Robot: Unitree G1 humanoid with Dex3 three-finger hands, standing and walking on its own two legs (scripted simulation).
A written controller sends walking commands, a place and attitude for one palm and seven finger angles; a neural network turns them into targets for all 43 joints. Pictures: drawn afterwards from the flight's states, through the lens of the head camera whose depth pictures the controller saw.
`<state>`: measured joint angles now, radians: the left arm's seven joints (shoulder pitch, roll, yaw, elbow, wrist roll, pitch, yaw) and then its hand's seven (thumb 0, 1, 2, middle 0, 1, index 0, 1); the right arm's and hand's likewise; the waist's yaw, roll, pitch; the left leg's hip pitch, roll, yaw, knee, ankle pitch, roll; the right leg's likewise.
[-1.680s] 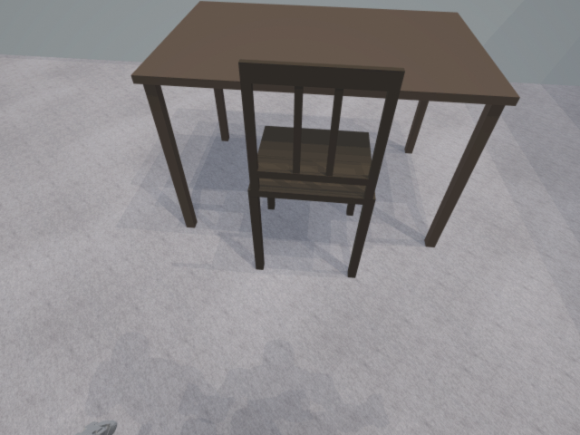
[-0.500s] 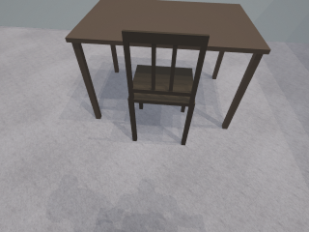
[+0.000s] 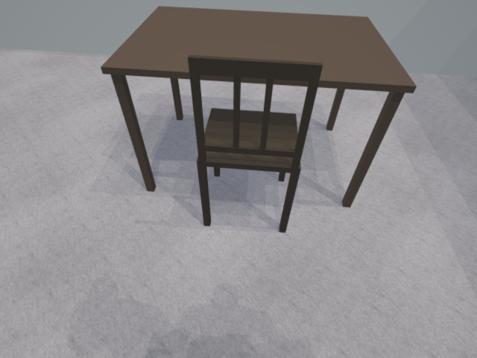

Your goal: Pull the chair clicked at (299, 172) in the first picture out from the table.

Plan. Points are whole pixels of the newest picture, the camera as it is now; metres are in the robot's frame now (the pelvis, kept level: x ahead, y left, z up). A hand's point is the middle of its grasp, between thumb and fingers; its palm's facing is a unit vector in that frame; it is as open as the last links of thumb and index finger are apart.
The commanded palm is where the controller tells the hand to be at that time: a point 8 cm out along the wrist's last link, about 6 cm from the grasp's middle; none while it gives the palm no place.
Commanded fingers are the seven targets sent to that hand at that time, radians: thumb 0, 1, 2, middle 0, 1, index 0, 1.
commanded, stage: take the last steps up to it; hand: left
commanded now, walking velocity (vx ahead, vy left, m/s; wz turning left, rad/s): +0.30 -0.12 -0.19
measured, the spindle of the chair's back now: (236, 114) +0.90 +0.06 -0.09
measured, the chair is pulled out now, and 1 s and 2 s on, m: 0.00 0.00 0.00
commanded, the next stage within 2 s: come to a stop and stand still in 1.10 s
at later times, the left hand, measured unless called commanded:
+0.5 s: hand out of the picture +0.01 +0.09 -0.17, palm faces +0.03 -0.99 -0.14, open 7.4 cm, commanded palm none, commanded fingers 0.00 0.90 0.90 -0.20 -0.30 -0.20 -0.30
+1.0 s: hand (192, 260) +0.38 +0.14 -0.17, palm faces -0.02 -0.98 -0.17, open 7.3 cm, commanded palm none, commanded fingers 0.00 0.90 0.90 -0.20 -0.30 -0.20 -0.30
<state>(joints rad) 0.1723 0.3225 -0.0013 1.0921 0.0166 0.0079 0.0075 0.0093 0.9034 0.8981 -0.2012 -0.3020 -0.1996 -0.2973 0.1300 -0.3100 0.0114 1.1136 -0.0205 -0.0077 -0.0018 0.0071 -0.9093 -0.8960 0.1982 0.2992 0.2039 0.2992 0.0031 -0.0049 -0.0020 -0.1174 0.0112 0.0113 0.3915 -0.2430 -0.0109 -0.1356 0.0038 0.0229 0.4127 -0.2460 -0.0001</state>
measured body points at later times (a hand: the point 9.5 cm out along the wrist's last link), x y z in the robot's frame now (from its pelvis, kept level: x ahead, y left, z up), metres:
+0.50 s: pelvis +0.13 -0.05 -0.01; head +0.14 -0.05 +0.44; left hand +0.01 +0.14 -0.15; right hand +0.16 -0.28 -0.16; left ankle +0.20 +0.07 -0.68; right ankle +0.01 -0.11 -0.74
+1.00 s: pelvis +0.31 -0.04 +0.00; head +0.31 -0.03 +0.45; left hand +0.38 +0.19 -0.16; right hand +0.29 -0.28 -0.15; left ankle +0.30 +0.03 -0.74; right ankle +0.39 -0.21 -0.68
